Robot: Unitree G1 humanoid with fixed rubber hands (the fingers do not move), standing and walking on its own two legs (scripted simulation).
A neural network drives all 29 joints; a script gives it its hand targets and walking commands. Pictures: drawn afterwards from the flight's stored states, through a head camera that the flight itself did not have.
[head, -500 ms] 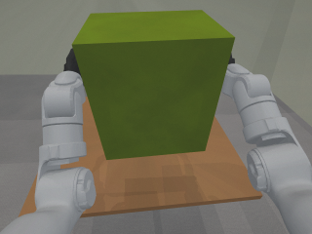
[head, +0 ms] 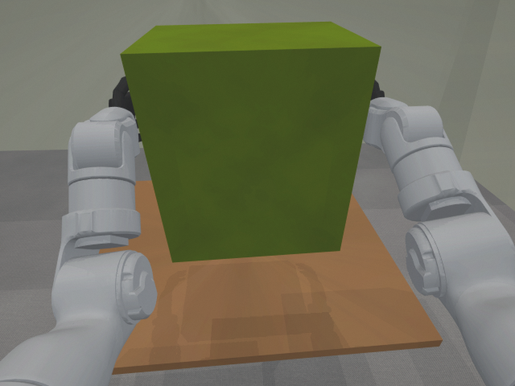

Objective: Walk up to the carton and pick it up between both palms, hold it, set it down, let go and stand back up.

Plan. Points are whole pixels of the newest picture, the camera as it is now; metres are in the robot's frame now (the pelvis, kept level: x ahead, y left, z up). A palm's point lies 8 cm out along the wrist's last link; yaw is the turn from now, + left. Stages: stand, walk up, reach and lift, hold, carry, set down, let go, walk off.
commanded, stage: hold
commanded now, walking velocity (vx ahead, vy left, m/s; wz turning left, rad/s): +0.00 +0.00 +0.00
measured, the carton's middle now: (251, 142) +0.37 +0.01 +0.28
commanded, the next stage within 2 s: none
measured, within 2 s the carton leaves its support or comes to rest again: neither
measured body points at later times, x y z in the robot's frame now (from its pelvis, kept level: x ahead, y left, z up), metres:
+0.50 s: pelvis +0.01 +0.00 +0.00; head -0.09 +0.01 +0.44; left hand +0.37 +0.19 +0.29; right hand +0.38 -0.17 +0.29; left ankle +0.03 +0.12 -0.75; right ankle +0.00 -0.10 -0.75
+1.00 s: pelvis +0.00 +0.00 +0.00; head -0.09 +0.02 +0.44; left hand +0.38 +0.19 +0.31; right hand +0.39 -0.16 +0.31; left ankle +0.03 +0.12 -0.75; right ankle +0.00 -0.10 -0.75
